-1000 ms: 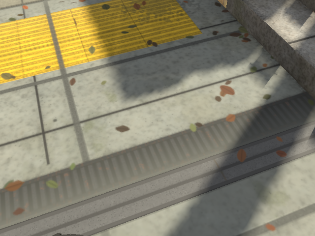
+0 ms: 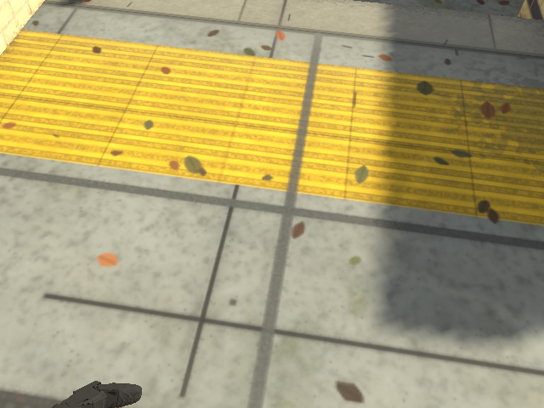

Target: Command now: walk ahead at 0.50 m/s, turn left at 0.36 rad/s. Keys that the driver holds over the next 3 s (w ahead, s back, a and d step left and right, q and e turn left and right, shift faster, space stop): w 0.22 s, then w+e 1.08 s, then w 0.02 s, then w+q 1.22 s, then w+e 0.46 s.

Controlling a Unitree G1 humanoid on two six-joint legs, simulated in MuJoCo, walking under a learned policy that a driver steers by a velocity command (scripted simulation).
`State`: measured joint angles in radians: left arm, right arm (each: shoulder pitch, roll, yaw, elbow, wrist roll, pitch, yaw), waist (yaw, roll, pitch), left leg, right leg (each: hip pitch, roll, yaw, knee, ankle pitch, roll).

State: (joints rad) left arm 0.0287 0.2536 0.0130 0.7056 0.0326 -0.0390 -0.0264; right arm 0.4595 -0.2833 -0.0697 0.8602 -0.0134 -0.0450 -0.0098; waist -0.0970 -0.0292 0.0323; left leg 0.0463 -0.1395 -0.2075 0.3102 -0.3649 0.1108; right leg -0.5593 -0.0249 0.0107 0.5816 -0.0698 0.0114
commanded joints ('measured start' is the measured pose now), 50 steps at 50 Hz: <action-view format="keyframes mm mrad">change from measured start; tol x32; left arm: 1 157 137 46 -9 -2 -32 18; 30 473 111 62 121 -30 -15 32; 50 -58 47 38 -51 9 36 -55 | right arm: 1 -37 -163 -31 -47 -1 -21 -4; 23 -482 -28 51 -193 -13 -12 37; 50 -33 -112 -9 11 -9 -42 -10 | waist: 1 135 91 -74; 4 134 -286 -326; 17 118 -49 28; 29 11 304 -304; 50 49 108 63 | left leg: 1 -67 237 -98 212 877 37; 4 -562 -21 83 900 -173 -32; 26 -344 126 221 176 211 -89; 30 138 591 -460 -47 -141 105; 50 14 419 406 -86 657 6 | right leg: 1 319 60 -34 -106 -48 -60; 4 809 -408 774 -304 -254 -266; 11 432 -187 233 -392 77 -200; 26 469 -143 236 -205 328 -170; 29 -13 117 25 472 -459 -97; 31 -99 15 69 599 -371 -109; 50 -42 -15 -128 73 -59 -111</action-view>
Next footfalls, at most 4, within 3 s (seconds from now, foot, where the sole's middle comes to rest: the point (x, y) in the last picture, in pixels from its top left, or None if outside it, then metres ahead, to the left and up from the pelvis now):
0.04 right None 0.19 -0.11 -0.77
0.56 left None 0.44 0.09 -0.77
1.08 right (323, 327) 0.65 -0.18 -0.77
1.64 left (314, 217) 1.00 -0.21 -0.77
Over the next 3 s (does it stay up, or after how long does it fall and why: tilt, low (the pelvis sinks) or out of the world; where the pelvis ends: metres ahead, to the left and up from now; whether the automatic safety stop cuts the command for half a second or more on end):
stays up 1.50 -0.31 0.01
